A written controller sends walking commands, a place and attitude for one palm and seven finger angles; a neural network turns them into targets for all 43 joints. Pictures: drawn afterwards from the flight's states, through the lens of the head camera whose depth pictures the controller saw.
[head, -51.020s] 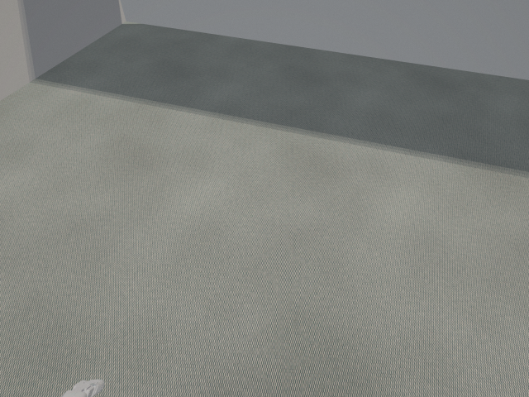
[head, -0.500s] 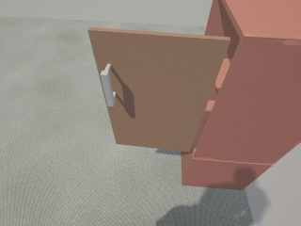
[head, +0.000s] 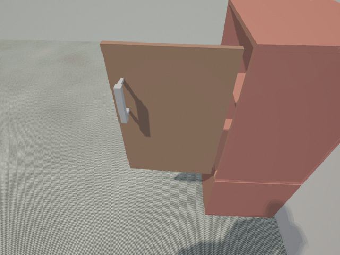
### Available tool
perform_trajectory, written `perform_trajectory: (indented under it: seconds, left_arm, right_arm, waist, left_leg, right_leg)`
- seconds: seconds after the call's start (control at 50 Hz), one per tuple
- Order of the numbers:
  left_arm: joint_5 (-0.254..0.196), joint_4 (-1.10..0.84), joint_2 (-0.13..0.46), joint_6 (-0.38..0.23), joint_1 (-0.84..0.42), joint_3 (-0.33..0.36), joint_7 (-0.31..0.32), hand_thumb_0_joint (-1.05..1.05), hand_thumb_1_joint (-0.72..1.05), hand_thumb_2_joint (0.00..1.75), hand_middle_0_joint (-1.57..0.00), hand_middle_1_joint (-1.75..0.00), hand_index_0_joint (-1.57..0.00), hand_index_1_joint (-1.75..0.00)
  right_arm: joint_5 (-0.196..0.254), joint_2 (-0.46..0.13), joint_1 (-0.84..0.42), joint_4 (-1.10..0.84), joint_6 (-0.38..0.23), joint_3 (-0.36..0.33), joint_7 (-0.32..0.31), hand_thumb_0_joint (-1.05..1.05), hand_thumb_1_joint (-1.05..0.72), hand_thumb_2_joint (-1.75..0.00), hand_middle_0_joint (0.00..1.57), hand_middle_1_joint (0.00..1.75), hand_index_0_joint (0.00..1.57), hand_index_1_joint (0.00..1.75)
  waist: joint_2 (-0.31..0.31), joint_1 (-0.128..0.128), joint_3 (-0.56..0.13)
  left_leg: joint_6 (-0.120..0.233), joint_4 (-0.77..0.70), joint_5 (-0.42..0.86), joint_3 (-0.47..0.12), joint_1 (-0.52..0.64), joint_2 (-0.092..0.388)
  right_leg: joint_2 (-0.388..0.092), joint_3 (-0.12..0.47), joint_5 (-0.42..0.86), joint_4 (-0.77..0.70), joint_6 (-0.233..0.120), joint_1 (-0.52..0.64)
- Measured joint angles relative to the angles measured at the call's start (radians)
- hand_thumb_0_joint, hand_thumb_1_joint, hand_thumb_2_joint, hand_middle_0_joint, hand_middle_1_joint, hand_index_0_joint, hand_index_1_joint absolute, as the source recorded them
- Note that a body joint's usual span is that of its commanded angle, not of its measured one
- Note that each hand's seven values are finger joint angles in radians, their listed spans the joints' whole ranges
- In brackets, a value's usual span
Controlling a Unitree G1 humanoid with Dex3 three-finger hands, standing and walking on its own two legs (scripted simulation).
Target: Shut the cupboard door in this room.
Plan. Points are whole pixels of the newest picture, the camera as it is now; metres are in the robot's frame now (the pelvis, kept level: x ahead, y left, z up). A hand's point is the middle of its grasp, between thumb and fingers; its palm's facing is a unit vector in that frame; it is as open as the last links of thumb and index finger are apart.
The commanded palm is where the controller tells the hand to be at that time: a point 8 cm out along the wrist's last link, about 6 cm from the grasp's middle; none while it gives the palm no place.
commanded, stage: look again from close up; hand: left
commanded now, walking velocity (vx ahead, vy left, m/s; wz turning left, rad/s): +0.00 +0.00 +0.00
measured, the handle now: (122, 101) +0.54 +0.18 +0.08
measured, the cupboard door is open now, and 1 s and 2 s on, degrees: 88 88 88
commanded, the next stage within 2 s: shuffle to correct the standing spot in 0.12 s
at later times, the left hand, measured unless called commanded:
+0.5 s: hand out of the picture -0.02 +0.16 -0.18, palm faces +0.05 -0.99 -0.14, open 7.4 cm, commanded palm none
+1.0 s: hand out of the picture +0.09 +0.19 -0.18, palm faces +0.07 -0.98 -0.18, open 7.3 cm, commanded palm none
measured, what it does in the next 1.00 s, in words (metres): shifts its weight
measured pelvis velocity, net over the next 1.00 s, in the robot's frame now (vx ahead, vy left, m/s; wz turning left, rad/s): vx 0.09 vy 0.02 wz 0.01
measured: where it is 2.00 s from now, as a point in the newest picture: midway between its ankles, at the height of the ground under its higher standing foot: outside the picture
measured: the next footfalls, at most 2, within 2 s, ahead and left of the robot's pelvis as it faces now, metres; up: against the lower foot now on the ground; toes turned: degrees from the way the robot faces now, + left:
none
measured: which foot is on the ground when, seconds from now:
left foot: down 0.00-1.00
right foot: down 0.00-1.00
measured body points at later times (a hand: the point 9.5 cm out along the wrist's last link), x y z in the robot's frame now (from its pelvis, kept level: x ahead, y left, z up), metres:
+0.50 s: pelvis +0.02 +0.00 +0.00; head +0.01 +0.01 +0.45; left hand -0.02 +0.21 -0.17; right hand -0.01 -0.22 -0.16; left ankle +0.01 +0.10 -0.74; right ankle +0.03 -0.13 -0.74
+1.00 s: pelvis +0.09 +0.02 +0.00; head +0.10 +0.04 +0.45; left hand +0.09 +0.25 -0.17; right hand +0.10 -0.20 -0.15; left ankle +0.02 +0.09 -0.74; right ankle +0.07 -0.11 -0.74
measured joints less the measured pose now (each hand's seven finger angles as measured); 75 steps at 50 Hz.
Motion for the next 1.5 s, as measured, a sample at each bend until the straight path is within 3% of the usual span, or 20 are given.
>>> perform_trajectory:
  seconds: [0.28, 0.44, 0.6, 0.7, 0.76, 0.82, 0.9, 0.96, 1.02, 1.08, 1.2, 1.26, 1.3, 1.36, 1.5]
  left_arm:
    - [-0.003, 0.017, -0.006, -0.001, 0.051, -0.002, -0.005, 0.0, 0.91, 0.9, -0.2, -0.3, -0.2, -0.3]
    - [0.001, 0.028, -0.026, 0.002, 0.1, 0.012, -0.014, 0.0, 0.91, 0.9, -0.2, -0.3, -0.2, -0.3]
    - [0.007, 0.041, -0.032, -0.004, 0.121, 0.021, -0.02, 0.01, 0.91, 0.9, -0.2, -0.3, -0.2, -0.3]
    - [0.004, 0.031, -0.036, -0.033, 0.104, 0.027, -0.016, 0.01, 0.91, 0.9, -0.2, -0.3, -0.2, -0.3]
    - [0.005, 0.022, -0.036, -0.045, 0.093, 0.035, -0.009, 0.0, 0.91, 0.9, -0.2, -0.3, -0.2, -0.3]
    - [0.001, 0.031, -0.033, -0.027, 0.085, 0.035, 0.002, 0.0, 0.91, 0.9, -0.2, -0.3, -0.2, -0.3]
    - [-0.009, 0.043, -0.038, 0.012, 0.042, 0.023, 0.012, 0.0, 0.91, 0.9, -0.2, -0.3, -0.2, -0.3]
    - [-0.007, 0.023, -0.026, 0.011, 0.011, 0.027, 0.016, 0.01, 0.91, 0.9, -0.2, -0.3, -0.2, -0.3]
    - [-0.009, 0.009, -0.016, 0.007, -0.003, 0.028, 0.015, 0.01, 0.92, 0.9, -0.2, -0.3, -0.2, -0.3]
    - [-0.009, -0.006, -0.005, 0.009, -0.023, 0.031, 0.015, 0.01, 0.92, 0.9, -0.2, -0.3, -0.2, -0.3]
    - [-0.005, -0.033, 0.01, 0.016, -0.048, 0.023, 0.011, 0.01, 0.91, 0.9, -0.19, -0.3, -0.2, -0.3]
    - [0.003, -0.082, 0.034, 0.022, -0.044, 0.02, 0.006, 0.01, 0.91, 0.9, -0.2, -0.3, -0.2, -0.3]
    - [0.003, -0.103, 0.045, 0.022, -0.041, 0.026, 0.002, 0.01, 0.91, 0.9, -0.2, -0.3, -0.2, -0.3]
    - [0.003, -0.12, 0.058, 0.015, -0.04, 0.033, -0.005, 0.01, 0.91, 0.9, -0.2, -0.3, -0.2, -0.3]
    - [0.0, -0.121, 0.098, 0.009, -0.063, 0.029, -0.017, 0.01, 0.91, 0.9, -0.2, -0.3, -0.2, -0.3]
  right_arm:
    - [0.003, -0.003, 0.015, 0.034, 0.0, 0.007, 0.003, 0.0, -0.91, -0.9, 0.2, 0.3, 0.2, 0.3]
    - [-0.005, 0.007, 0.046, 0.059, 0.01, 0.003, 0.005, 0.0, -0.91, -0.9, 0.2, 0.3, 0.2, 0.3]
    - [0.001, 0.034, 0.075, 0.067, -0.02, 0.002, -0.002, 0.0, -0.91, -0.9, 0.2, 0.3, 0.2, 0.3]
    - [0.005, 0.046, 0.064, 0.073, -0.03, 0.004, -0.006, 0.0, -0.91, -0.9, 0.2, 0.3, 0.2, 0.3]
    - [0.005, 0.051, 0.041, 0.069, -0.025, 0.0, -0.005, 0.0, -0.91, -0.9, 0.2, 0.3, 0.2, 0.3]
    - [0.002, 0.054, 0.001, 0.075, -0.03, 0.0, -0.015, 0.01, -0.91, -0.9, 0.2, 0.3, 0.2, 0.3]
    - [0.005, 0.039, -0.025, 0.069, -0.035, 0.001, -0.037, 0.01, -0.93, -0.9, 0.2, 0.3, 0.2, 0.3]
    - [0.012, 0.037, -0.034, 0.058, -0.024, -0.001, -0.04, 0.01, -0.93, -0.9, 0.2, 0.3, 0.2, 0.3]
    - [0.012, 0.025, -0.043, 0.056, -0.01, -0.011, -0.044, 0.01, -0.93, -0.9, 0.2, 0.3, 0.2, 0.3]
    - [0.01, 0.02, -0.065, 0.053, -0.006, -0.017, -0.045, 0.01, -0.93, -0.9, 0.21, 0.3, 0.2, 0.3]
    - [0.005, 0.014, -0.073, 0.034, -0.004, -0.017, -0.035, 0.01, -0.93, -0.9, 0.2, 0.3, 0.2, 0.3]
    - [-0.003, 0.005, -0.056, -0.012, -0.019, -0.031, -0.024, 0.01, -0.92, -0.9, 0.21, 0.3, 0.2, 0.3]
    - [-0.006, -0.011, -0.042, -0.038, -0.019, -0.042, -0.027, 0.01, -0.92, -0.9, 0.21, 0.3, 0.2, 0.3]
    - [-0.005, -0.048, -0.046, -0.056, -0.007, -0.051, -0.025, 0.0, -0.91, -0.9, 0.21, 0.3, 0.21, 0.3]
    - [-0.006, -0.123, -0.083, -0.068, 0.006, -0.053, -0.002, 0.0, -0.91, -0.9, 0.21, 0.3, 0.2, 0.3]
  waist:
    - [-0.016, 0.007, 0.009]
    - [-0.023, 0.017, 0.002]
    - [-0.039, 0.018, 0.004]
    - [-0.019, 0.017, 0.016]
    - [-0.02, 0.015, 0.025]
    - [-0.05, 0.024, 0.035]
    - [-0.043, 0.02, 0.054]
    - [-0.045, 0.019, 0.073]
    - [-0.021, 0.019, 0.058]
    - [-0.021, 0.015, 0.068]
    - [-0.024, 0.005, 0.075]
    - [-0.033, -0.006, 0.068]
    - [-0.027, -0.01, 0.053]
    - [-0.006, -0.009, 0.034]
    - [0.003, -0.018, 0.011]
  left_leg:
    - [-0.006, -0.025, 0.026, -0.002, -0.01, 0.005]
    - [-0.002, 0.051, -0.036, -0.009, -0.029, 0.015]
    - [0.012, 0.065, -0.091, 0.003, 0.005, 0.0]
    - [0.007, 0.108, -0.138, -0.005, 0.005, 0.013]
    - [0.004, 0.165, -0.157, 0.011, -0.025, 0.021]
    - [0.022, 0.115, -0.155, 0.036, 0.018, 0.004]
    - [0.039, 0.04, -0.118, 0.043, 0.084, -0.007]
    - [0.033, 0.026, -0.088, 0.043, 0.103, -0.017]
    - [0.033, -0.015, -0.112, 0.038, 0.111, -0.011]
    - [0.037, -0.03, -0.096, 0.047, 0.102, -0.014]
    - [0.034, -0.043, -0.073, 0.055, 0.095, -0.019]
    - [0.029, -0.016, -0.069, 0.048, 0.067, -0.021]
    - [0.026, 0.014, -0.077, 0.044, 0.052, -0.014]
    - [0.017, 0.067, -0.096, 0.041, 0.026, 0.008]
    - [0.003, 0.061, -0.056, 0.03, 0.001, 0.02]
  right_leg:
    - [0.006, -0.002, 0.026, -0.028, -0.005, -0.009]
    - [0.019, -0.001, -0.041, 0.026, -0.018, -0.016]
    - [0.012, 0.022, -0.095, 0.076, -0.039, -0.003]
    - [0.02, 0.012, -0.125, 0.08, 0.005, 0.017]
    - [0.017, -0.009, -0.15, 0.091, 0.007, 0.03]
    - [-0.001, 0.005, -0.16, 0.117, 0.008, 0.04]
    - [-0.003, -0.007, -0.173, 0.132, -0.012, 0.036]
    - [-0.001, -0.014, -0.025, 0.035, -0.019, 0.059]
    - [0.008, -0.017, -0.062, 0.005, 0.008, 0.062]
    - [0.006, -0.008, -0.059, 0.006, 0.013, 0.043]
    - [0.003, 0.001, -0.043, 0.006, 0.003, 0.029]
    - [-0.001, -0.003, -0.048, 0.058, -0.022, -0.009]
    - [0.005, -0.005, -0.055, 0.069, -0.033, -0.014]
    - [0.023, -0.008, -0.055, 0.062, -0.012, -0.013]
    - [0.035, -0.022, -0.009, 0.038, -0.034, -0.025]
